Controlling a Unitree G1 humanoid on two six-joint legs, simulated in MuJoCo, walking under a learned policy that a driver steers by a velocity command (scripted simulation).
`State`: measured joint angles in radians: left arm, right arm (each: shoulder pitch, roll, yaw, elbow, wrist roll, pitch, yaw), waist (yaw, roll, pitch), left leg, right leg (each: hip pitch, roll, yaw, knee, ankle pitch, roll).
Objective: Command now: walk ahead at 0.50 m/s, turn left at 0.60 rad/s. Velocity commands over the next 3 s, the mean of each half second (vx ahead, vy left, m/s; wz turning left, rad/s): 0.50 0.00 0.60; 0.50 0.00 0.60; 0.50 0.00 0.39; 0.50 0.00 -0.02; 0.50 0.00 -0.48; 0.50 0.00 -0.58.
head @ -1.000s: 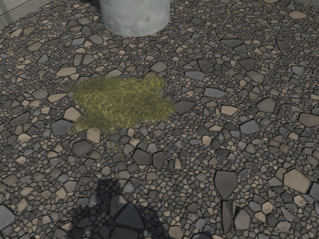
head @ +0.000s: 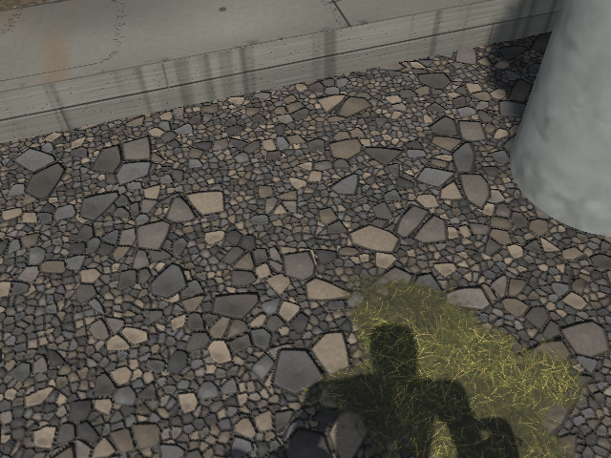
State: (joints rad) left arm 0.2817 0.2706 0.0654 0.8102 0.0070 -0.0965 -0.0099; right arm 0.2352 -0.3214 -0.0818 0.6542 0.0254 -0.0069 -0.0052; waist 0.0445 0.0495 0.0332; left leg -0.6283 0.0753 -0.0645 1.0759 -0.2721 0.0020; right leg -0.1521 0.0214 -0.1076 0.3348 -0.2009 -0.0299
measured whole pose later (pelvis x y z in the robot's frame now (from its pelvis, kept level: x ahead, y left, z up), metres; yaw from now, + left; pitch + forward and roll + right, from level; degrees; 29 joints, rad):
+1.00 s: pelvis +0.56 +0.13 +0.00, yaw +36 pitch +1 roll -2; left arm 0.28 0.27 0.06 0.79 0.01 -0.09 -0.01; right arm 0.23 -0.32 -0.08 0.66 0.03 -0.01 -0.01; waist 0.04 0.05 0.04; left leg -0.62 0.07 -0.06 1.08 -0.28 0.00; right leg -0.16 0.02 -0.11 0.34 -0.20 -0.03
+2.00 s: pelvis +0.98 +0.53 +0.00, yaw +44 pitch +1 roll +0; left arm 0.29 0.28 0.04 0.81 0.00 -0.07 -0.03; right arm 0.20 -0.30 -0.05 0.77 -0.01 -0.09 0.00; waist 0.04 0.03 0.04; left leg -0.53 0.07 -0.05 1.05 -0.31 0.00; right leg -0.25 0.07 0.00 0.38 -0.14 -0.07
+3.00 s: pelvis +1.37 +0.80 +0.00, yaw +9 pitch +2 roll +1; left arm 0.49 0.23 0.02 0.79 0.01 0.01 0.00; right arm 0.12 -0.21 0.01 0.67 0.01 -0.07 0.02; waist 0.05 0.02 -0.01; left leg -1.11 0.05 0.00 2.12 -0.49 -0.05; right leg -0.21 0.07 0.09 0.47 -0.30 -0.08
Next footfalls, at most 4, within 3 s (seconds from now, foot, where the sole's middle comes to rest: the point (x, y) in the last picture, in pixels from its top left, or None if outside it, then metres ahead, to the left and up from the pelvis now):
0.26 left None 0.30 0.16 -0.78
0.76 right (313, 383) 0.64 0.06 -0.78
1.26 left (152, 353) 0.71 0.45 -0.78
1.80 right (155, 229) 1.09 0.52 -0.78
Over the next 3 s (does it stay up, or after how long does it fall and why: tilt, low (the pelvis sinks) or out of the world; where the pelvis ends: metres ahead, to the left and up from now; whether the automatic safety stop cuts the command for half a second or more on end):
stays up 1.37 0.80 0.00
